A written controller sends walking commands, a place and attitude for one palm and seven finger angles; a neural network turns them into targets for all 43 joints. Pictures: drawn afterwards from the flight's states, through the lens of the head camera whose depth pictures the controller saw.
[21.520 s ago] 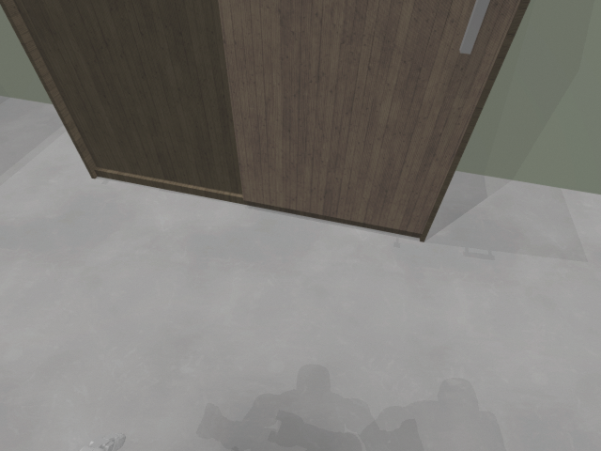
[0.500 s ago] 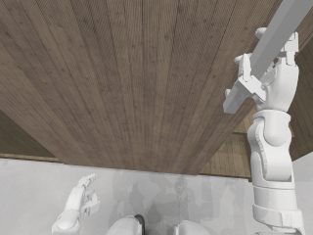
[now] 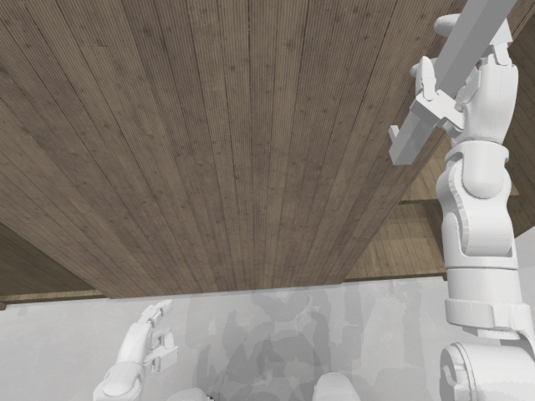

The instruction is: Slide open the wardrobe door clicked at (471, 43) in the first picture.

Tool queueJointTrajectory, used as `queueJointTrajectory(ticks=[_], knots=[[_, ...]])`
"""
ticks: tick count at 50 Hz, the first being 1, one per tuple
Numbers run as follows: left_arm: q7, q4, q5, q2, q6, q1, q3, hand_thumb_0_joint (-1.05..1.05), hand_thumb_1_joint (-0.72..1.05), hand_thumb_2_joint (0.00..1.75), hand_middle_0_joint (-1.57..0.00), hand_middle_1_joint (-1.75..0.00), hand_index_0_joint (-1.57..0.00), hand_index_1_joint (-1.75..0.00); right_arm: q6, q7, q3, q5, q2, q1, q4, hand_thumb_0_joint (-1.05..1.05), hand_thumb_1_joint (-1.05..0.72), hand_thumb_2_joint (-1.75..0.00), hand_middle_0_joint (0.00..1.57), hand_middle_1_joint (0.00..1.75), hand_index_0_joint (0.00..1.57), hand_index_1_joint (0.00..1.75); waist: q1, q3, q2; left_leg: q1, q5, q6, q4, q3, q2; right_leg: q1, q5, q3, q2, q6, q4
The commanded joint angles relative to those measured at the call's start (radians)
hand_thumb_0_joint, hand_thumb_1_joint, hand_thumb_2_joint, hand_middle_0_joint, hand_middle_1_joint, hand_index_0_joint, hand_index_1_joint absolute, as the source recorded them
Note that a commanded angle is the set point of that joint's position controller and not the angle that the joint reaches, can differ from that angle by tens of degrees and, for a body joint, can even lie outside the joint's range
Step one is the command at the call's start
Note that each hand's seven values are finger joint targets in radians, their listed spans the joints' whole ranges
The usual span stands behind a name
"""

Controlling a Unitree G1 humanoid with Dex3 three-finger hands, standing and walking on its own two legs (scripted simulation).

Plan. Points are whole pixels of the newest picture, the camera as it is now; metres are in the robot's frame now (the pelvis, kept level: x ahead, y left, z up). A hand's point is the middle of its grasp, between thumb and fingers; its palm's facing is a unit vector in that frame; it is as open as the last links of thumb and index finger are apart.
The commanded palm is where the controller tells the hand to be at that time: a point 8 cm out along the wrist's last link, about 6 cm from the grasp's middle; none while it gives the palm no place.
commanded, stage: step sideways, sliding the door along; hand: right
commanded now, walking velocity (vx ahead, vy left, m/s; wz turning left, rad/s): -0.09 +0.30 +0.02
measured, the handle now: (442, 60) +0.45 -0.22 +0.24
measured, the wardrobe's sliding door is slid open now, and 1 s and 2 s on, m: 0.42 0.66 0.66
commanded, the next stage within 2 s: stop walking and hold the door there in 1.22 s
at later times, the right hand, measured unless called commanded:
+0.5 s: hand (326, 96) +0.41 -0.08 +0.22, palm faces +0.33 +0.94 -0.13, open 6.8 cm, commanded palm +0.38 -0.05 +0.22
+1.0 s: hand (208, 99) +0.41 +0.05 +0.22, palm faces +0.31 +0.95 -0.09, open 6.9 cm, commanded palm +0.37 +0.08 +0.21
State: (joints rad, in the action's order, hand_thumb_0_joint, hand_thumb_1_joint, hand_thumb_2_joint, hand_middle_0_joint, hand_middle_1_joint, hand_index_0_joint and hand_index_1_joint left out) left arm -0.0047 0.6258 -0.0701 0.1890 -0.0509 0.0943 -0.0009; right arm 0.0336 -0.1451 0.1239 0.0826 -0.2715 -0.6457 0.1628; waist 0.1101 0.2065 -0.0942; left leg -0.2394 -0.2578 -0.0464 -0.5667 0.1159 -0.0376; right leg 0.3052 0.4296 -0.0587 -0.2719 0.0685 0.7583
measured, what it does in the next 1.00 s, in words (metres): steps to the left: right foot, then left foot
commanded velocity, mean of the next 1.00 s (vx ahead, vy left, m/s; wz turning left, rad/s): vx -0.19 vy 0.29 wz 0.09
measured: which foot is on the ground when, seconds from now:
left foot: down 0.00-0.12, up 0.14-0.44, down 0.46-0.66, up 0.68-0.98, down 1.00-1.00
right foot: up 0.00-0.10, down 0.12-0.48, up 0.50-0.64, down 0.66-1.00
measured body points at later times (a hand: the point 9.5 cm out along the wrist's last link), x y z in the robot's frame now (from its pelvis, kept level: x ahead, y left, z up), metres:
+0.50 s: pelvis +0.02 +0.13 +0.00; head +0.10 +0.13 +0.44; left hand +0.26 +0.30 -0.10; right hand +0.38 -0.13 +0.23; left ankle +0.06 +0.26 -0.72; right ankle +0.01 -0.10 -0.71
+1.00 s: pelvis +0.03 +0.26 +0.01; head +0.10 +0.25 +0.45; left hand +0.26 +0.42 -0.08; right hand +0.38 +0.00 +0.23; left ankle +0.07 +0.41 -0.71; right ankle +0.01 +0.03 -0.72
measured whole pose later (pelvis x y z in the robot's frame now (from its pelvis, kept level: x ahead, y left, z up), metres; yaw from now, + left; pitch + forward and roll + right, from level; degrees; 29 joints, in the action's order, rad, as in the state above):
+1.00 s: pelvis +0.03 +0.26 +0.01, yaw -1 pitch -3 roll +3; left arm -0.03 0.55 -0.05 0.15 -0.11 0.12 -0.01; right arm 0.05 -0.12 0.12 0.06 -0.24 -0.52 0.02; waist 0.15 0.22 -0.07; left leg -0.28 -0.22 -0.03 -0.61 0.06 -0.01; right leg 0.19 0.29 0.07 -0.32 0.14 0.57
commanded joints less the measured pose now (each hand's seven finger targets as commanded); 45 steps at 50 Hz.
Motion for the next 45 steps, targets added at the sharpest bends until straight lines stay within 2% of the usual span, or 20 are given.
queueJointTrajectory(ticks=[1, 4, 5, 6, 7, 9, 14, 20, 22, 23, 24, 25, 26, 29, 31, 32, 33, 35, 37, 45], knots=[[0.064, -0.115, 0.004, 0.099, -0.053, -0.104, -0.062, 0.00, 0.90, 0.90, -0.20, -0.30, -0.20, -0.30, 0.139, 0.061, -0.208, -0.007, 0.015, -0.424, -0.468, 0.00, -0.90, -0.90, 0.45, 1.40, 0.45, 1.40, -0.101, -0.557, 0.526, 0.416, 1.148, 0.220, -0.002, -0.270, -0.296, 0.192, 0.259, 0.070, 0.207, -0.050, 0.304], [0.070, -0.085, 0.013, 0.095, -0.031, -0.110, -0.048, 0.00, 0.90, 0.90, -0.20, -0.30, -0.20, -0.30, 0.160, 0.056, -0.274, 0.004, 0.100, -0.463, -0.503, 0.00, -0.90, -0.90, 0.45, 1.40, 0.45, 1.40, -0.159, -0.559, 0.268, 0.244, 0.895, 0.128, -0.177, -0.079, -0.186, -0.106, -0.215, 0.157, 0.158, -0.048, -0.280], [0.064, -0.107, 0.019, 0.139, -0.019, -0.082, -0.081, 0.00, 0.90, 0.90, -0.20, -0.30, -0.20, -0.30, 0.166, 0.072, -0.297, 0.016, 0.126, -0.458, -0.504, 0.00, -0.90, -0.90, 0.45, 1.40, 0.45, 1.40, -0.168, -0.600, 0.125, -0.049, 0.486, 0.054, -0.299, -0.032, -0.094, -0.422, -0.748, 0.001, -0.008, -0.113, -0.329], [0.038, -0.135, 0.024, 0.191, -0.022, -0.076, -0.113, 0.00, 0.90, 0.90, -0.20, -0.30, -0.20, -0.30, 0.167, 0.095, -0.323, 0.024, 0.170, -0.484, -0.508, 0.00, -0.90, -0.90, 0.45, 1.40, 0.45, 1.40, -0.153, -0.663, -0.093, -0.300, -0.250, 0.019, -0.470, -0.071, -0.005, -0.617, -1.278, -0.287, -0.297, -0.256, -0.278], [-0.008, -0.146, 0.021, 0.204, -0.028, -0.082, -0.121, 0.00, 0.90, 0.90, -0.20, -0.30, -0.20, -0.30, 0.170, 0.108, -0.304, -0.003, 0.173, -0.542, -0.446, 0.00, -0.90, -0.90, 0.45, 1.40, 0.45, 1.40, -0.147, -0.652, 0.026, -0.309, -0.316, 0.047, -0.583, -0.164, -0.019, -0.566, -1.106, -0.247, -0.316, -0.291, -0.273], [-0.018, -0.143, 0.026, 0.169, -0.043, -0.094, -0.112, 0.00, 0.90, 0.90, -0.20, -0.30, -0.20, -0.30, 0.188, 0.115, -0.323, -0.002, 0.181, -0.603, -0.520, 0.00, -0.90, -0.90, 0.45, 1.40, 0.45, 1.40, -0.154, -0.585, -0.141, -0.389, -0.300, 0.035, -0.580, -0.173, -0.047, -0.554, -1.050, -0.187, -0.275, -0.295, -0.259], [-0.021, -0.162, 0.026, 0.177, -0.053, -0.057, -0.110, 0.00, 0.90, 0.90, -0.20, -0.30, -0.20, -0.30, 0.140, 0.126, -0.302, -0.011, 0.155, -0.499, -0.460, 0.00, -0.90, -0.90, 0.45, 1.40, 0.45, 1.40, -0.140, -0.531, -0.173, -0.269, -0.138, 0.013, -0.406, -0.070, -0.005, -0.486, -0.973, 0.078, -0.158, -0.188, -0.267], [-0.010, -0.186, 0.014, 0.149, -0.089, -0.041, -0.084, 0.00, 0.90, 0.90, -0.20, -0.30, -0.20, -0.30, 0.151, 0.116, -0.269, -0.005, 0.122, -0.385, -0.452, 0.00, -0.90, -0.90, 0.45, 1.40, 0.45, 1.40, -0.142, -0.503, -0.247, -0.035, -0.025, 0.013, -0.063, -0.009, 0.074, -0.420, -0.963, 0.132, -0.113, -0.122, -0.193], [-0.010, -0.190, -0.003, 0.125, -0.100, -0.065, -0.068, 0.00, 0.90, 0.90, -0.20, -0.30, -0.20, -0.30, 0.157, 0.110, -0.237, -0.014, 0.074, -0.360, -0.468, 0.00, -0.90, -0.90, 0.45, 1.40, 0.45, 1.40, -0.116, -0.518, -0.120, 0.120, 0.230, 0.012, 0.114, -0.014, 0.044, -0.321, -0.758, 0.140, -0.042, -0.158, -0.060], [-0.002, -0.191, -0.011, 0.093, -0.103, -0.072, -0.057, 0.00, 0.90, 0.90, -0.20, -0.30, -0.20, -0.30, 0.159, 0.107, -0.225, -0.025, 0.035, -0.353, -0.479, 0.00, -0.90, -0.90, 0.45, 1.40, 0.45, 1.40, -0.111, -0.519, 0.081, 0.186, 0.621, 0.036, 0.174, -0.099, -0.064, -0.206, -0.451, 0.171, 0.059, -0.117, 0.082], [0.015, -0.187, 0.000, 0.071, -0.107, -0.093, -0.044, 0.00, 0.90, 0.90, -0.20, -0.30, -0.20, -0.30, 0.150, 0.093, -0.208, -0.033, -0.009, -0.296, -0.459, 0.00, -0.90, -0.90, 0.45, 1.40, 0.45, 1.40, -0.119, -0.494, 0.231, 0.254, 1.045, 0.099, 0.121, -0.227, -0.207, 0.005, 0.030, 0.180, 0.152, -0.020, 0.168], [0.031, -0.180, 0.008, 0.086, -0.110, -0.090, -0.061, 0.00, 0.90, 0.90, -0.20, -0.30, -0.20, -0.30, 0.151, 0.087, -0.180, -0.023, -0.023, -0.251, -0.515, 0.00, -0.90, -0.90, 0.45, 1.40, 0.45, 1.40, -0.077, -0.538, 0.436, 0.281, 1.268, 0.170, 0.065, -0.344, -0.268, 0.099, 0.260, 0.107, 0.222, -0.010, 0.318], [0.041, -0.170, 0.014, 0.088, -0.116, -0.093, -0.061, 0.00, 0.90, 0.90, -0.20, -0.30, -0.20, -0.30, 0.154, 0.086, -0.184, -0.021, -0.011, -0.245, -0.567, 0.00, -0.90, -0.90, 0.45, 1.40, 0.45, 1.40, -0.077, -0.553, 0.488, 0.303, 1.299, 0.208, 0.025, -0.372, -0.300, 0.130, 0.303, 0.036, 0.215, -0.032, 0.374], [0.049, -0.116, 0.017, 0.073, -0.102, -0.111, -0.027, 0.00, 0.90, 0.90, -0.20, -0.30, -0.20, -0.30, 0.186, 0.058, -0.214, -0.007, 0.054, -0.286, -0.646, 0.00, -0.90, -0.90, 0.45, 1.40, 0.45, 1.40, -0.127, -0.570, 0.291, 0.394, 1.247, 0.193, -0.080, -0.251, -0.231, 0.076, 0.095, 0.078, 0.181, -0.027, -0.069], [0.046, -0.140, 0.026, 0.095, -0.066, -0.088, -0.060, 0.00, 0.90, 0.90, -0.20, -0.30, -0.20, -0.30, 0.215, 0.072, -0.255, -0.009, 0.079, -0.278, -0.650, 0.00, -0.90, -0.90, 0.45, 1.40, 0.45, 1.40, -0.145, -0.635, 0.304, 0.206, 0.941, 0.122, -0.172, -0.150, -0.145, -0.266, -0.477, 0.093, 0.082, -0.052, -0.307], [0.039, -0.162, 0.026, 0.149, -0.066, -0.094, -0.093, 0.00, 0.90, 0.90, -0.20, -0.30, -0.20, -0.30, 0.213, 0.094, -0.288, 0.005, 0.114, -0.286, -0.653, 0.00, -0.90, -0.90, 0.45, 1.40, 0.45, 1.40, -0.140, -0.654, 0.118, -0.106, 0.401, 0.040, -0.274, -0.101, -0.038, -0.535, -1.129, -0.115, -0.156, -0.168, -0.304], [0.002, -0.179, 0.031, 0.168, -0.069, -0.077, -0.106, 0.00, 0.90, 0.90, -0.20, -0.30, -0.20, -0.30, 0.210, 0.116, -0.315, -0.007, 0.165, -0.299, -0.607, 0.00, -0.90, -0.90, 0.45, 1.40, 0.45, 1.40, -0.123, -0.693, -0.039, -0.251, -0.286, 0.036, -0.427, -0.147, 0.009, -0.642, -1.446, -0.167, -0.304, -0.259, -0.267], [-0.033, -0.193, 0.039, 0.149, -0.079, -0.063, -0.094, 0.00, 0.90, 0.90, -0.20, -0.30, -0.20, -0.30, 0.222, 0.118, -0.339, -0.033, 0.209, -0.410, -0.633, 0.00, -0.90, -0.90, 0.45, 1.40, 0.45, 1.40, -0.135, -0.594, -0.161, -0.354, -0.345, 0.045, -0.509, -0.187, 0.000, -0.604, -1.328, -0.112, -0.279, -0.275, -0.246], [-0.036, -0.178, 0.033, 0.153, -0.089, -0.047, -0.096, 0.00, 0.90, 0.90, -0.20, -0.30, -0.20, -0.30, 0.198, 0.114, -0.327, -0.041, 0.189, -0.369, -0.552, 0.00, -0.90, -0.90, 0.45, 1.40, 0.45, 1.40, -0.135, -0.512, -0.149, -0.386, -0.211, 0.032, -0.482, -0.147, -0.008, -0.592, -1.220, -0.031, -0.230, -0.242, -0.254], [-0.014, -0.205, 0.035, 0.142, -0.105, -0.039, -0.082, 0.00, 0.90, 0.90, -0.20, -0.30, -0.20, -0.30, 0.171, 0.125, -0.319, -0.025, 0.180, -0.311, -0.514, 0.00, -0.90, -0.90, 0.45, 1.40, 0.45, 1.40, -0.137, -0.471, -0.244, -0.137, -0.101, 0.012, -0.188, -0.031, 0.053, -0.442, -1.014, 0.164, -0.148, -0.147, -0.284]])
